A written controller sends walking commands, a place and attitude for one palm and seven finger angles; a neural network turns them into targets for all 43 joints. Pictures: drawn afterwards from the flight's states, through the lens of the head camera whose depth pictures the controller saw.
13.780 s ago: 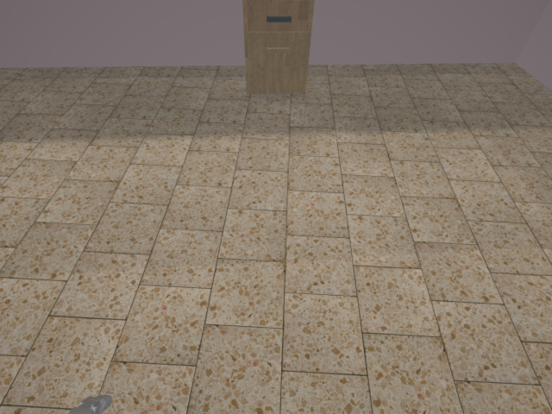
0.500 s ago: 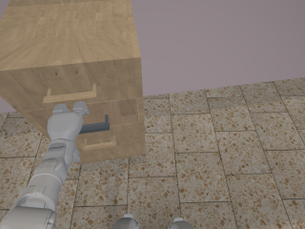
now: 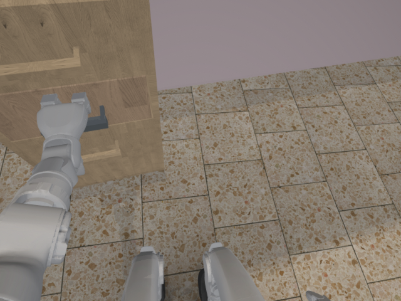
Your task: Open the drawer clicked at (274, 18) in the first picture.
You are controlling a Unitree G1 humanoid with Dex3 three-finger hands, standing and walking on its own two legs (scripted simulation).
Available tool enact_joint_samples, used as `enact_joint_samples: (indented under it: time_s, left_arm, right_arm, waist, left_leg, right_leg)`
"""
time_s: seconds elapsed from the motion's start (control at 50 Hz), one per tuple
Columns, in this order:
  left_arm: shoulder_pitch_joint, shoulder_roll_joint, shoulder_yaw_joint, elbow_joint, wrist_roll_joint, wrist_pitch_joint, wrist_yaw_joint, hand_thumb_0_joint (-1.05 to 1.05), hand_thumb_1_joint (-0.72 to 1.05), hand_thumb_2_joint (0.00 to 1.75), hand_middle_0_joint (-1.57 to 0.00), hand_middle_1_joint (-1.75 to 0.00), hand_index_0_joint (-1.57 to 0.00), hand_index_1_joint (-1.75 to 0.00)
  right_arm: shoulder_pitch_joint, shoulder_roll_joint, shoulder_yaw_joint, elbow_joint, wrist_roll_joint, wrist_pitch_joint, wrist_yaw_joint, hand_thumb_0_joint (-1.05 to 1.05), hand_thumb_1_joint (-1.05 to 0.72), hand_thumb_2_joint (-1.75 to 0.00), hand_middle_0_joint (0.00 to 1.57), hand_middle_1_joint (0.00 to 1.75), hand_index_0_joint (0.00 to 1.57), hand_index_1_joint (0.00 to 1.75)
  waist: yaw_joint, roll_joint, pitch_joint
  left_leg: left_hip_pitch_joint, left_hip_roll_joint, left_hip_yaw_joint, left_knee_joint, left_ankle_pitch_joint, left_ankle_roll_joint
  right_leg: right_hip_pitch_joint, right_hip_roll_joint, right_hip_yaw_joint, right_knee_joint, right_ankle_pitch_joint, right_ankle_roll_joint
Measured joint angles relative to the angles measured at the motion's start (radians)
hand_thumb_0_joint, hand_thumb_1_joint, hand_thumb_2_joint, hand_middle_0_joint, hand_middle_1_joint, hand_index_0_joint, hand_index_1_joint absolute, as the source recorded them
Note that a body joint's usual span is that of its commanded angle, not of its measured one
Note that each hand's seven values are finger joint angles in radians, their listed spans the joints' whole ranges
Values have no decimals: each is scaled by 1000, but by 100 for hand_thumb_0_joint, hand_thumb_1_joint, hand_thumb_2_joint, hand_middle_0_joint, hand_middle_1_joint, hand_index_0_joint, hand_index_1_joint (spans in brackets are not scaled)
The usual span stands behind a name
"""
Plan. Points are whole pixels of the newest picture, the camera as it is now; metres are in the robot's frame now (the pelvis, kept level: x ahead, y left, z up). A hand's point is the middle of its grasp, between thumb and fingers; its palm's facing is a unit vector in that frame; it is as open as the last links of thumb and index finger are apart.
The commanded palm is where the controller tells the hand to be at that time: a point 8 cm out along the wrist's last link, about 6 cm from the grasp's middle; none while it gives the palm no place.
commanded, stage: move the hooked fingers above the handle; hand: left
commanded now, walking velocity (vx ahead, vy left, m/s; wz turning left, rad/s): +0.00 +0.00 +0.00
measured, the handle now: (75, 119) +0.57 +0.26 -0.11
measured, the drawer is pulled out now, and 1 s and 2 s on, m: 0.00 0.00 0.00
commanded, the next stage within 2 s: none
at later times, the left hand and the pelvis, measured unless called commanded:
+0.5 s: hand (68, 120) +0.51 +0.25 -0.03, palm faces -0.17 -0.05 -0.98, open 13.8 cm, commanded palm +0.51 +0.24 +0.01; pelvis +0.04 +0.01 +0.01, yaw -1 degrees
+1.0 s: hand (71, 115) +0.52 +0.24 -0.03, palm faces -0.05 -0.03 -1.00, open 13.9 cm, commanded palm +0.50 +0.23 +0.01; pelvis +0.05 +0.02 +0.02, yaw -1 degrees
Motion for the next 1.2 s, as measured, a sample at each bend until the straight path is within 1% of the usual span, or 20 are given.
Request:
enact_joint_samples:
  time_s: [0.06,0.1,0.14,0.18,0.22,0.28,0.34,0.4,0.46,0.52,0.6,0.66,0.7,0.76,0.84,0.88,0.94,1.04,1.14,1.2]
  left_arm:
    - [4,30,51,-86,33,-74,10,0,-49,30,-27,-119,-32,-120]
    - [10,44,96,-138,48,-93,44,0,-49,30,-29,-119,-32,-120]
    - [10,56,133,-170,47,-77,84,0,-49,30,-30,-119,-32,-120]
    - [8,68,157,-181,36,-31,109,0,-49,30,-31,-119,-32,-120]
    - [15,69,150,-190,20,1,109,0,-49,30,-32,-121,-32,-120]
    - [34,54,136,-187,-24,72,48,0,-49,30,-33,-122,-33,-121]
    - [57,47,105,-167,-69,102,-35,0,-49,30,-33,-121,-33,-121]
    - [68,38,39,-148,-74,67,-100,0,-49,30,-33,-121,-32,-120]
    - [70,28,0,-150,-53,-19,-128,0,-49,30,-32,-120,-32,-120]
    - [78,15,18,-171,-17,-103,-106,0,-49,30,-32,-120,-32,-120]
    - [142,-10,103,-234,27,-139,12,0,-49,30,-32,-121,-32,-120]
    - [175,-13,134,-245,44,-99,84,0,-49,30,-32,-120,-31,-120]
    - [189,-13,145,-250,40,-65,109,0,-49,30,-32,-120,-31,-120]
    - [203,-15,137,-275,10,-30,103,0,-49,30,-32,-120,-32,-120]
    - [186,-33,66,-308,-28,-8,62,0,-49,30,-32,-120,-32,-120]
    - [161,-47,26,-294,-28,-3,47,0,-49,30,-32,-120,-32,-120]
    - [109,-65,-9,-226,-12,9,41,0,-49,30,-32,-120,-32,-120]
    - [59,-67,28,-115,0,40,56,0,-49,30,-32,-121,-32,-120]
    - [93,-28,80,-106,8,20,40,0,-49,30,-32,-123,-32,-122]
    - [131,-1,106,-123,3,-7,26,0,-49,30,-32,-122,-32,-121]
  right_arm:
    - [17,-17,-10,6,-5,-7,-7,0,-90,-89,21,30,20,30]
    - [18,-21,-15,14,-5,2,-8,0,-90,-89,20,30,20,30]
    - [14,-17,-16,21,-3,16,-6,0,-90,-89,20,30,20,30]
    - [9,-10,-12,27,1,28,1,1,-90,-89,20,30,20,30]
    - [5,1,-6,33,8,36,9,1,-90,-89,20,30,20,30]
    - [4,20,6,37,19,42,14,1,-90,-89,20,30,20,30]
    - [11,38,15,36,26,37,9,1,-90,-89,20,30,20,30]
    - [25,45,17,37,23,20,0,1,-90,-89,21,30,21,30]
    - [28,40,11,35,15,11,-8,0,-90,-89,21,30,21,30]
    - [17,24,-3,17,4,18,-9,0,-90,-89,21,30,21,30]
    - [-2,-3,-25,-19,-12,54,4,0,-90,-89,21,30,20,30]
    - [-27,-11,-37,-34,-18,77,19,0,-90,-89,20,30,20,30]
    - [-40,-9,-40,-34,-17,84,27,0,-90,-89,20,30,20,30]
    - [-50,3,-42,-17,-15,84,33,0,-90,-89,20,30,20,30]
    - [-47,27,-44,22,-14,82,28,0,-90,-89,20,30,20,30]
    - [-44,37,-41,35,-13,81,25,0,-90,-89,20,30,20,30]
    - [-40,43,-28,34,-11,84,23,0,-90,-89,21,30,20,30]
    - [-26,32,-1,-7,-9,93,27,0,-90,-89,21,30,21,30]
    - [2,8,6,-32,-6,103,27,0,-90,-89,21,30,20,30]
    - [17,2,-2,-28,-3,99,25,0,-90,-89,21,30,20,30]
  waist:
    - [-7,7,-2]
    - [-7,12,8]
    - [-3,15,25]
    - [4,19,41]
    - [18,25,55]
    - [39,31,56]
    - [53,29,44]
    - [62,23,19]
    - [59,13,-4]
    - [49,8,-22]
    - [59,7,-20]
    - [70,4,4]
    - [79,2,23]
    - [94,0,38]
    - [108,-1,30]
    - [103,1,20]
    - [80,6,6]
    - [35,15,-3]
    - [32,22,8]
    - [42,19,21]
  left_leg:
    - [-88,8,-1,77,-23,-6]
    - [-126,14,2,112,-37,-7]
    - [-144,20,7,129,-44,-5]
    - [-146,22,13,126,-46,-3]
    - [-130,22,17,105,-43,-1]
    - [-79,21,25,52,-34,4]
    - [-9,19,27,-8,-29,6]
    - [48,14,15,-46,-33,4]
    - [70,13,1,-46,-50,2]
    - [53,16,-6,-17,-74,3]
    - [20,19,4,24,-99,10]
    - [6,18,17,38,-103,15]
    - [2,16,21,38,-100,17]
    - [6,9,19,25,-90,18]
    - [38,-1,2,-2,-78,16]
    - [61,-4,-7,-17,-74,15]
    - [89,-4,-12,-35,-70,15]
    - [99,11,7,-45,-69,19]
    - [82,21,33,-32,-70,24]
    - [60,24,40,-18,-70,24]
  right_leg:
    - [-88,8,-5,71,-20,-1]
    - [-127,14,-4,104,-29,1]
    - [-147,19,1,120,-34,3]
    - [-151,21,6,117,-34,5]
    - [-137,21,13,99,-30,8]
    - [-90,19,24,49,-22,11]
    - [-19,18,29,-11,-16,11]
    - [45,14,21,-56,-20,8]
    - [76,15,8,-68,-36,5]
    - [65,18,1,-51,-55,4]
    - [30,22,8,-12,-75,9]
    - [11,20,19,8,-81,15]
    - [6,17,24,11,-79,19]
    - [12,11,21,1,-74,22]
    - [54,1,6,-33,-67,21]
    - [81,-1,-1,-53,-63,20]
    - [113,0,-5,-77,-57,18]
    - [113,12,15,-85,-45,20]
    - [81,21,39,-60,-42,24]
    - [55,22,45,-40,-43,25]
